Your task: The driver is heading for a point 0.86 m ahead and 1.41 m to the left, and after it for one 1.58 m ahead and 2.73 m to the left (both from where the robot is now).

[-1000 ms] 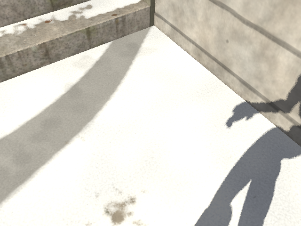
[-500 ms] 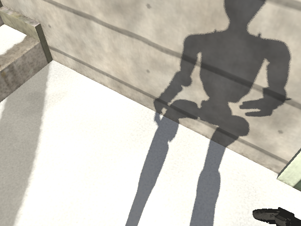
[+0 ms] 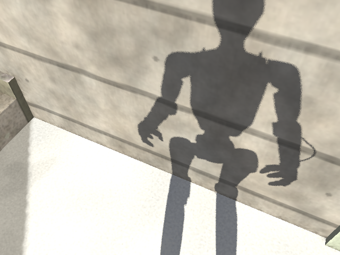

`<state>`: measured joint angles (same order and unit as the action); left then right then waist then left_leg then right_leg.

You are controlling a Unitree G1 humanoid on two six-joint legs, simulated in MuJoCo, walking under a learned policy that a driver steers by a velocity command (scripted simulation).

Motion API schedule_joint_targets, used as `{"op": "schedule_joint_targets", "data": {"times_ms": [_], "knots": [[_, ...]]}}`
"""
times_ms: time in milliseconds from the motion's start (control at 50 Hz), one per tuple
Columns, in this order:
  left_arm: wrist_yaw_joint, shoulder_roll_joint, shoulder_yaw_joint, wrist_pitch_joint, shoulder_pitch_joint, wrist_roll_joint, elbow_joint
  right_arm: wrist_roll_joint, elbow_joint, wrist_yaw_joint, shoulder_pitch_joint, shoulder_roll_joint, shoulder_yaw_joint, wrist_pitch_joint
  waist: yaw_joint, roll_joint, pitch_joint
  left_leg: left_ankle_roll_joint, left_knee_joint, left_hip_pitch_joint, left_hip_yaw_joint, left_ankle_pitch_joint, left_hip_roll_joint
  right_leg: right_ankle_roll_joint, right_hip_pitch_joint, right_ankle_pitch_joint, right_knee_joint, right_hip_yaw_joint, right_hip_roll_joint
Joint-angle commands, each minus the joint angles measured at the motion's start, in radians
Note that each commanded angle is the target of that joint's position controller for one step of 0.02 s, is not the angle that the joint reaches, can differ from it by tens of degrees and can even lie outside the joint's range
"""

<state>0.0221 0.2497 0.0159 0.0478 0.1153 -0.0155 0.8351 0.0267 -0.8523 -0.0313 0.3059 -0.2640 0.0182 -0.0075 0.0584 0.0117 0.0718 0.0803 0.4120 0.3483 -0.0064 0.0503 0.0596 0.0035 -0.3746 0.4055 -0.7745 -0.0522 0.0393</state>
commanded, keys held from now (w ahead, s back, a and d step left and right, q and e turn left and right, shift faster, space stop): q+shift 1.00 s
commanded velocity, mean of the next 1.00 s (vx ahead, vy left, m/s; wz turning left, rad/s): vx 0.02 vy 0.00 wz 0.86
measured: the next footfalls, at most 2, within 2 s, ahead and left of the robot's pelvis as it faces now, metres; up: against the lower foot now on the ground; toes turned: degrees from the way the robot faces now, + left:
right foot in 0.12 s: +0.06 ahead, -0.12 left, +0.00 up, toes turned +9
left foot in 0.52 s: -0.03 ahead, +0.12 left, +0.00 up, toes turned +31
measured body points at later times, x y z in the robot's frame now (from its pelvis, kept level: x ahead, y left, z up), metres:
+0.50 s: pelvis -0.01 +0.01 -0.01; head +0.02 +0.02 +0.44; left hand -0.03 +0.30 -0.12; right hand +0.25 -0.17 -0.11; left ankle -0.06 +0.10 -0.73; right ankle +0.02 -0.12 -0.74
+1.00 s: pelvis +0.00 +0.01 +0.00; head +0.04 +0.03 +0.45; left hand -0.11 +0.31 -0.08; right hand +0.32 -0.07 -0.11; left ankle -0.07 +0.10 -0.72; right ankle +0.11 -0.02 -0.74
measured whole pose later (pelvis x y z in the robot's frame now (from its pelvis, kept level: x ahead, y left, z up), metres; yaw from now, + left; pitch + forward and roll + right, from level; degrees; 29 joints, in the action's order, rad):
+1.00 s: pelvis +0.00 +0.01 +0.00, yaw +54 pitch +1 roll +0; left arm 0.04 0.29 0.02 0.01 0.14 -0.02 0.66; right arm 0.01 -0.67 -0.01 0.21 -0.35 0.11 0.07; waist 0.04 0.05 0.06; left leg 0.01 0.72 0.38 -0.27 0.40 0.19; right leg 0.02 -0.31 0.19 -0.51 -0.06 0.05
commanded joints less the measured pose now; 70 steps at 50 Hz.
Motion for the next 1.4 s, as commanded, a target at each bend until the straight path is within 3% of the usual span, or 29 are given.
{"op": "schedule_joint_targets", "data": {"times_ms": [20,100,120,140,160,200,240,340,480,500,520,540,560,600,640,700,820,920,940,960,980,1000,1040,1080,1180,1280,1340,1380,1400], "knots": [[0.024,0.11,0.028,-0.016,0.083,0.014,-0.031,-0.003,0.066,0.002,-0.047,-0.203,0.071,0.019,-0.05,0.151,-0.063,0.1,-0.24,0.0,-0.437,0.43,-0.245,0.003,0.063,0.005,0.071,0.026,0.028],[0.045,0.099,0.024,-0.064,0.201,0.027,-0.013,-0.017,0.089,0.004,-0.117,-0.172,0.084,0.047,-0.107,0.152,-0.081,-0.002,-0.203,0.085,-0.414,0.415,-0.137,0.058,0.297,-0.031,0.438,0.02,0.033],[0.055,0.17,0.042,-0.072,0.241,0.015,-0.013,-0.024,0.11,0.003,-0.115,-0.124,0.075,0.046,-0.102,0.059,-0.095,-0.074,-0.089,0.178,-0.312,0.443,-0.058,0.102,0.405,0.053,0.586,-0.113,-0.125],[0.069,0.251,0.065,-0.072,0.11,0.005,-0.053,-0.036,0.126,0.002,-0.11,-0.059,0.067,0.046,-0.068,-0.24,-0.069,-0.093,0.301,0.297,-0.075,0.485,0.107,0.213,0.321,0.071,0.665,-0.433,-0.405],[0.073,0.194,0.053,-0.079,-0.017,-0.015,-0.09,0.011,0.093,0.004,-0.075,-0.146,0.082,0.049,-0.02,-0.128,-0.024,-0.095,0.546,0.285,-0.063,0.485,0.007,0.254,0.178,-0.242,0.633,-0.351,-0.474],[0.064,0.101,0.028,-0.094,-0.053,-0.002,-0.107,0.019,0.062,-0.007,-0.015,-0.161,0.095,0.065,0.035,-0.037,-0.085,-0.087,0.743,0.192,-0.047,0.404,-0.019,0.208,0.176,-0.61,0.515,-0.113,-0.357],[0.052,0.109,0.029,-0.095,-0.027,0.001,-0.114,0.017,0.07,-0.019,-0.027,-0.141,0.087,0.079,0.01,-0.124,-0.099,-0.106,0.778,0.246,-0.008,0.343,-0.034,0.166,0.268,-0.71,0.463,0.029,-0.279],[0.037,0.152,0.05,-0.074,0.121,-0.011,-0.096,-0.002,0.162,-0.051,-0.176,-0.111,0.071,0.099,-0.101,-0.185,-0.1,-0.14,0.523,0.241,0.037,0.371,-0.072,0.175,0.403,-0.779,0.4,0.096,-0.32],[-0.011,0.202,0.082,-0.057,0.109,0.007,-0.117,-0.004,0.219,-0.038,-0.183,-0.111,0.071,0.093,-0.071,-0.205,-0.116,-0.08,0.148,-0.052,0.137,0.325,-0.041,0.078,0.277,-0.654,0.235,0.208,-0.373],[-0.019,0.209,0.09,-0.055,0.116,0.009,-0.114,0.006,0.196,-0.022,-0.116,-0.125,0.078,0.082,-0.028,-0.126,-0.133,-0.063,0.045,-0.162,0.106,0.189,-0.036,0.035,0.199,-0.582,0.101,0.255,-0.354],[-0.025,0.191,0.089,-0.055,0.132,0.011,-0.131,0.024,0.179,-0.004,-0.024,-0.228,0.106,0.067,0.021,0.064,-0.17,-0.013,-0.055,-0.351,-0.135,0.011,-0.167,-0.026,-0.017,-0.3,-0.144,0.294,-0.293],[-0.021,0.102,0.059,-0.047,0.046,-0.012,-0.237,0.003,0.198,0.004,0.001,-0.421,0.152,0.059,0.017,0.303,-0.169,0.16,-0.069,-0.386,-0.586,-0.406,-0.45,-0.096,-0.322,0.292,-0.296,0.24,-0.092],[-0.008,0.135,0.059,-0.031,-0.02,-0.031,-0.231,-0.013,0.19,0.01,0.071,-0.381,0.16,0.052,0.079,0.13,-0.217,0.225,-0.038,-0.416,-0.515,-0.436,-0.429,-0.089,-0.322,0.275,-0.415,0.046,-0.115],[-0.003,0.126,0.056,-0.031,0.03,0.003,-0.202,-0.019,0.203,0.027,-0.07,-0.28,0.13,0.063,-0.02,0.118,-0.09,0.16,-0.055,-0.265,-0.338,-0.238,-0.292,-0.067,-0.303,0.064,-0.374,0.011,-0.139],[-0.002,0.164,0.066,-0.032,0.061,-0.018,-0.184,-0.027,0.243,0.034,-0.167,-0.217,0.11,0.071,-0.058,0.142,-0.095,0.121,-0.059,-0.185,-0.29,-0.215,-0.203,-0.066,-0.228,-0.047,-0.335,0.019,-0.114],[-0.005,0.141,0.057,-0.023,0.07,-0.013,-0.191,-0.02,0.242,0.027,-0.123,-0.234,0.117,0.076,-0.054,0.088,-0.124,0.12,-0.056,-0.175,-0.338,-0.136,-0.182,-0.068,-0.199,-0.041,-0.253,0.011,-0.074],[-0.009,0.138,0.042,-0.033,0.003,-0.007,-0.228,-0.012,0.249,0.016,-0.084,-0.259,0.129,0.077,-0.012,0.124,-0.12,0.13,-0.037,-0.164,-0.503,-0.018,-0.17,-0.041,-0.141,-0.043,-0.046,-0.027,-0.001],[0.011,0.152,0.041,-0.052,0.079,0.008,-0.219,-0.016,0.265,0.01,-0.152,-0.25,0.129,0.071,-0.068,0.147,-0.117,0.054,0.005,-0.069,-0.602,-0.041,-0.114,-0.008,0.117,-0.082,0.247,-0.047,0.043],[0.023,0.163,0.045,-0.059,0.119,0.004,-0.21,-0.027,0.268,0.014,-0.171,-0.23,0.122,0.067,-0.099,0.117,-0.112,0.007,0.045,0.001,-0.577,0.055,-0.069,0.001,0.231,-0.155,0.406,-0.061,0.007],[0.036,0.239,0.059,-0.062,0.112,-0.007,-0.219,-0.034,0.269,0.017,-0.104,-0.149,0.102,0.06,-0.059,-0.07,-0.146,-0.056,0.206,0.099,-0.44,0.381,0.028,0.049,0.351,-0.073,0.533,-0.251,-0.217],[0.032,0.31,0.069,-0.052,0.036,-0.008,-0.256,-0.021,0.272,0.025,-0.057,-0.136,0.1,0.059,-0.036,-0.241,-0.138,-0.092,0.453,0.229,-0.184,0.561,0.176,0.153,0.323,-0.034,0.599,-0.526,-0.434],[0.023,0.259,0.061,-0.043,0.041,-0.017,-0.248,0.014,0.264,0.023,-0.082,-0.236,0.123,0.063,-0.037,-0.168,-0.11,-0.103,0.605,0.22,-0.144,0.505,0.066,0.206,0.226,-0.155,0.567,-0.458,-0.447],[0.016,0.155,0.034,-0.037,-0.025,-0.011,-0.264,0.007,0.229,0.001,-0.06,-0.222,0.126,0.074,-0.014,-0.119,-0.063,-0.109,0.748,0.188,-0.115,0.387,0.024,0.185,0.157,-0.287,0.525,-0.217,-0.318],[0.024,0.143,0.03,-0.038,-0.051,-0.015,-0.277,-0.011,0.21,-0.021,-0.019,-0.204,0.119,0.086,-0.008,-0.165,-0.077,-0.131,0.825,0.211,-0.064,0.329,0.007,0.168,0.199,-0.392,0.494,-0.072,-0.255],[0.019,0.17,0.054,-0.044,0.085,-0.017,-0.242,-0.017,0.257,-0.038,-0.151,-0.156,0.093,0.095,-0.092,-0.17,-0.087,-0.163,0.66,0.264,0.0,0.342,-0.058,0.188,0.355,-0.497,0.461,0.016,-0.317],[-0.011,0.198,0.078,-0.049,0.074,-0.02,-0.237,-0.031,0.29,-0.049,-0.187,-0.124,0.079,0.1,-0.087,-0.204,-0.118,-0.124,0.412,0.068,0.082,0.381,-0.076,0.157,0.294,-0.553,0.399,0.146,-0.349],[-0.031,0.215,0.089,-0.047,0.089,0.0,-0.232,-0.03,0.306,-0.042,-0.191,-0.129,0.084,0.099,-0.083,-0.217,-0.129,-0.092,0.27,-0.011,0.125,0.36,-0.058,0.114,0.281,-0.553,0.316,0.185,-0.381],[-0.036,0.21,0.091,-0.037,0.117,0.018,-0.215,-0.003,0.276,-0.025,-0.099,-0.139,0.09,0.083,-0.023,-0.11,-0.151,-0.056,0.018,-0.216,0.069,0.192,-0.035,0.033,0.147,-0.451,0.127,0.246,-0.346],[-0.042,0.162,0.077,-0.029,0.159,0.016,-0.223,0.016,0.267,-0.007,-0.036,-0.24,0.109,0.064,-0.007,0.158,-0.16,-0.013,-0.12,-0.382,-0.243,0.003,-0.247,-0.031,-0.086,-0.1,-0.129,0.301,-0.246]]}}
Keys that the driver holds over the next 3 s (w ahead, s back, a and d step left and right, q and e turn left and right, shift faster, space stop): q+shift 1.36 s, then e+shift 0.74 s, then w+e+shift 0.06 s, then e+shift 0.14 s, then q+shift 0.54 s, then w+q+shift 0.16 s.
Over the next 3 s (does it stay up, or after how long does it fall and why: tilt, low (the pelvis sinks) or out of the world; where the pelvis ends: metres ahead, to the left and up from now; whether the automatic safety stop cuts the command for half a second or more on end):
stays up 0.09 0.14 0.01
